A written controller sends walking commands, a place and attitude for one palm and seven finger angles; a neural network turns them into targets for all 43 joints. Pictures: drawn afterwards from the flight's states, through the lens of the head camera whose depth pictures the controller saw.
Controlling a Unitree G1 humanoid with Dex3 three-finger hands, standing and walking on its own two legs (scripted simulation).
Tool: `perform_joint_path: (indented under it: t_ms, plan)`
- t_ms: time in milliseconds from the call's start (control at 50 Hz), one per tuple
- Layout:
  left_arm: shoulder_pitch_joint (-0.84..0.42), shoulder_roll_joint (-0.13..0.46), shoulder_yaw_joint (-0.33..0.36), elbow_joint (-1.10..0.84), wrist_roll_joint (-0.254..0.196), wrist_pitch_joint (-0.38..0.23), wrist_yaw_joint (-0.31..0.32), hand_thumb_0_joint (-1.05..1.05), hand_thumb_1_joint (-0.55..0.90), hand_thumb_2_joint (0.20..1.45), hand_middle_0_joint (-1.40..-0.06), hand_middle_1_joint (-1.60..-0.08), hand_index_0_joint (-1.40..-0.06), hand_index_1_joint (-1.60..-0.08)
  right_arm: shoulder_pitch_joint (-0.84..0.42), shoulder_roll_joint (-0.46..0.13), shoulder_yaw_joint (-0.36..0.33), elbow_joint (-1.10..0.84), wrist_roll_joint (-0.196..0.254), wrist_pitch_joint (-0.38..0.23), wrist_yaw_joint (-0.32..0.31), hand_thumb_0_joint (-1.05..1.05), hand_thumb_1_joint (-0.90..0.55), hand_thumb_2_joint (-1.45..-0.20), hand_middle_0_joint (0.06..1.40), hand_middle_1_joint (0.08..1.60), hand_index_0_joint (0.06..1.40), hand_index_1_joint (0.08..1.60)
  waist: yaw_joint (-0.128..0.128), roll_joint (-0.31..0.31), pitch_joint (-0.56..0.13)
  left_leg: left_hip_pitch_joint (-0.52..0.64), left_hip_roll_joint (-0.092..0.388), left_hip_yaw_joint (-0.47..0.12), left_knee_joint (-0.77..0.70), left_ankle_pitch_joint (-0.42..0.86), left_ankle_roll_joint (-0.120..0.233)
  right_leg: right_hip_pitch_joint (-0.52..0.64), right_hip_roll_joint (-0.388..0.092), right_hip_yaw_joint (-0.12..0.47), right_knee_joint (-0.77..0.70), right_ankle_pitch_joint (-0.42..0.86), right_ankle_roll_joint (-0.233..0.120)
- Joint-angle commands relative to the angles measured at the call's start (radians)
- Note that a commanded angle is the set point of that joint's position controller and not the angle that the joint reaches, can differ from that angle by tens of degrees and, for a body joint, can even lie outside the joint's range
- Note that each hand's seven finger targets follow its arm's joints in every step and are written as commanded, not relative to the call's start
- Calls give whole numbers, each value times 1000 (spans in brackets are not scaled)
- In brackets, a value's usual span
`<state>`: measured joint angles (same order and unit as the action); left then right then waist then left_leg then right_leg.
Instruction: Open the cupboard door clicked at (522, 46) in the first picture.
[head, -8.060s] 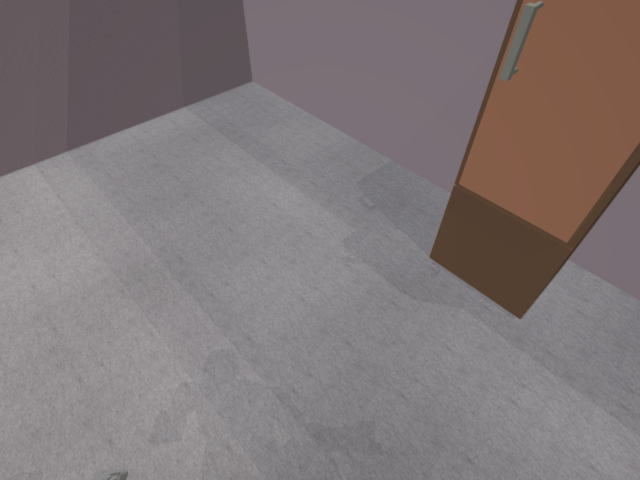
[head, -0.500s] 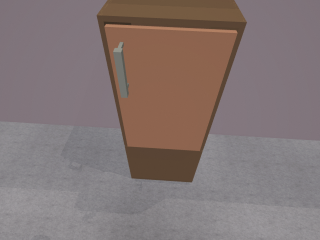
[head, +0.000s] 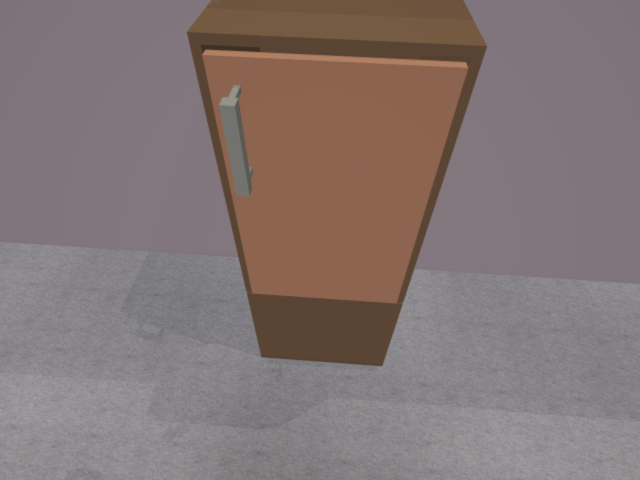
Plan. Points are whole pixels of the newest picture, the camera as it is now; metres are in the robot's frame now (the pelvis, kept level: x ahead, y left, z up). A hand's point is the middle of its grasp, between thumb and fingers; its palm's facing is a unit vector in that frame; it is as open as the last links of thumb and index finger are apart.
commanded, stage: raise the hand with hooked fingers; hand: left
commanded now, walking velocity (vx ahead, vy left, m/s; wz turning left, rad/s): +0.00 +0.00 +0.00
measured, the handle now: (240, 143) +0.56 +0.17 +0.12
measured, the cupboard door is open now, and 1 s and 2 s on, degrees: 0 0 0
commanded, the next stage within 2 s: none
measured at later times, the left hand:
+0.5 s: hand (169, 468) +0.14 +0.19 -0.03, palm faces +0.01 -1.00 +0.02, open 8.5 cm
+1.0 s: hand (109, 401) +0.19 +0.25 +0.04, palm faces +0.02 -1.00 -0.07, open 11.6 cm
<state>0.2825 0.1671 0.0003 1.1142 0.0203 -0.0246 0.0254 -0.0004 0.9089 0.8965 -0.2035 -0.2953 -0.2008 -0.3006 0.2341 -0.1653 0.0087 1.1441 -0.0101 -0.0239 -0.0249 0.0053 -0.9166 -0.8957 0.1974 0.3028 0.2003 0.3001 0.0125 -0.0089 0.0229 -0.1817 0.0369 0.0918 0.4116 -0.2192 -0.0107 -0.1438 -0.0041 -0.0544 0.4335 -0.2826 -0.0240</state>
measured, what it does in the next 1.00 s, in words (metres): stands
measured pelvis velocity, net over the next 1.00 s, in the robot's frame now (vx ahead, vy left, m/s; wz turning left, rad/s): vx -0.04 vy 0.02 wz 0.03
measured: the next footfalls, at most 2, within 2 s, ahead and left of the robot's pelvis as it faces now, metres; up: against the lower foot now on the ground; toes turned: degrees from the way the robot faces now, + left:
none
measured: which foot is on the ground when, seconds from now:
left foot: down 0.00-1.00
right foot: down 0.00-1.00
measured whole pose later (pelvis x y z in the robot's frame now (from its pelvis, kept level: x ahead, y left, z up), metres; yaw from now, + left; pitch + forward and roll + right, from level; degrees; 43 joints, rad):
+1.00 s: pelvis -0.04 +0.02 -0.04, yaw +2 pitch +5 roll -2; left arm 0.27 0.31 0.28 0.04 -0.33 -0.25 -0.36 0.00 0.03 0.52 -0.27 -0.86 -0.26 -0.86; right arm 0.30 -0.25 0.04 0.61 0.05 -0.27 -0.07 0.02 -0.90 -0.90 0.20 0.30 0.20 0.30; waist 0.00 0.04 -0.07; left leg -0.58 0.04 0.03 0.84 -0.36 0.02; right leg -0.49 -0.02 -0.09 0.80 -0.40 0.00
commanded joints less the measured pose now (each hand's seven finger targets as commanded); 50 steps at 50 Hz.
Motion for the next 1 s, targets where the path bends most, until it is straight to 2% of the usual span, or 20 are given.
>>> perform_joint_path:
  t_ms: [0,40,60,80,100,120,140,160,180,200,220,260,320,360,420,460,520,580,760,980]
  plan:
    - [63,117,18,-31,-5,-11,7,0,900,900,-200,-300,-200,-300,41,-104,-22,-32,-4,-12,-6,0,-900,-900,200,300,200,300,-1,-7,15,29,83,-88,-55,151,31,-50,-114,104,-91,207,-17]
    - [64,114,19,-30,-5,-11,8,0,900,900,-200,-300,-200,-300,46,-103,-21,-30,-4,-11,-7,0,-900,-900,200,300,200,300,-2,-4,12,27,84,-87,-53,160,31,-43,-113,100,-87,221,-18]
    - [155,102,13,4,2,-22,52,0,900,900,-200,-300,-200,-300,-51,-111,-27,-106,8,-11,1,0,-900,-900,200,300,200,300,31,-18,68,-61,81,-35,192,109,-1,-78,-188,193,-102,627,39]
    - [-602,332,107,-1532,-223,-243,27,0,877,890,-202,-315,-202,-315,5,-280,-37,-443,60,-154,-45,0,-900,-900,200,300,200,300,-111,168,-413,209,-36,-62,27,224,45,28,-82,88,9,491,-2]
    - [-189,288,136,-1304,-137,-205,75,0,853,880,-203,-330,-203,-330,-66,-195,-29,-401,46,-236,-79,0,-900,-900,200,300,200,300,7,311,-429,249,-13,-45,15,345,54,12,-22,52,69,291,-25]
    - [76,87,40,-1134,-164,-80,103,0,830,870,-205,-345,-205,-345,-63,-149,-49,-400,67,-259,-75,0,-900,-900,200,300,200,300,-27,223,-252,114,1,-68,26,303,29,-87,-12,-18,60,170,-7]
    - [82,-6,12,-1115,-201,-74,78,0,807,860,-207,-360,-207,-360,-39,-164,-48,-386,77,-262,-76,0,-900,-900,200,300,200,300,-43,96,-127,51,-4,-69,46,221,32,-139,-10,-39,42,172,6]
    - [5,58,62,-1168,-210,-127,59,0,783,850,-208,-375,-208,-375,-66,-195,-61,-447,65,-278,-74,0,-900,-900,200,300,200,300,-67,23,-25,-22,-19,-87,80,128,39,-223,-6,-40,32,119,16]
    - [20,80,98,-1132,-210,-181,33,0,760,840,-210,-390,-210,-390,-52,-213,-74,-462,43,-287,-70,0,-900,-900,200,300,200,300,-81,-92,-41,-73,-28,-89,121,73,42,-291,-2,-46,46,53,24]
    - [100,50,117,-1040,-217,-241,-7,0,737,830,-212,-405,-212,-405,-50,-208,-81,-484,28,-293,-65,0,-900,-900,200,300,200,300,-63,-166,-32,-143,-32,-90,169,45,36,-352,4,-52,83,8,27]
    - [222,20,117,-952,-222,-299,-62,0,713,820,-213,-420,-213,-420,-66,-202,-88,-523,31,-299,-48,0,-900,-900,200,300,200,300,-15,-122,-17,-201,-44,-84,204,32,23,-369,4,-46,128,-6,19]
    - [349,-24,114,-902,-252,-440,-185,0,667,800,-217,-450,-217,-450,-102,-192,-99,-576,17,-300,-15,0,-900,-900,200,300,200,300,35,-224,-82,-333,-49,-77,300,13,9,-410,6,-34,251,9,13]
    - [342,99,206,-898,-285,-603,-399,0,597,770,-222,-495,-222,-495,-118,-211,-116,-658,30,-296,25,0,-900,-900,200,300,200,300,45,-129,-143,-455,-61,-69,435,-4,1,-420,-25,52,358,75,1]
    - [280,171,278,-1018,-321,-573,-446,0,550,750,-225,-525,-225,-525,-144,-216,-114,-740,45,-278,16,0,-900,-900,200,300,200,300,62,-62,-250,-472,-72,-39,461,-28,16,-388,-35,91,358,7,6]
    - [127,202,317,-1220,-377,-488,-412,0,480,720,-230,-570,-230,-570,-125,-207,-100,-793,48,-250,-13,0,-900,-900,200,300,200,300,37,-20,-286,-448,-66,-53,478,-50,27,-407,-22,111,339,-59,22]
    - [63,183,299,-1346,-357,-482,-362,0,433,700,-233,-600,-233,-600,-82,-189,-92,-787,45,-241,-25,0,-900,-900,200,300,200,300,7,72,-294,-387,-44,-70,470,-29,35,-434,-5,81,346,-32,14]
    - [-48,178,221,-1467,-320,-511,-332,0,363,670,-238,-645,-238,-645,-48,-193,-71,-766,32,-242,-39,0,-900,-900,200,300,200,300,-51,69,-273,-358,-26,-105,484,4,47,-482,18,47,378,45,10]
    - [-67,199,209,-1401,-308,-491,-362,0,293,640,-243,-690,-243,-690,-42,-201,-59,-732,39,-259,-50,0,-900,-900,200,300,200,300,-70,100,-240,-365,-21,-118,473,-49,45,-511,19,42,348,-26,9]
    - [-30,297,370,-1284,-386,-284,-399,0,83,550,-258,-825,-258,-825,-88,-202,-31,-741,55,-278,-65,0,-900,-900,200,300,200,300,17,39,-294,-321,-26,-126,345,-54,37,-347,11,25,250,-92,13]
    - [-158,336,382,-1254,-377,-266,-387,0,-173,440,-277,-990,-277,-990,-50,-229,-25,-710,61,-321,-62,0,-900,-900,200,300,200,300,1,51,-214,-229,-24,-128,239,-78,35,-327,22,-12,194,-75,12]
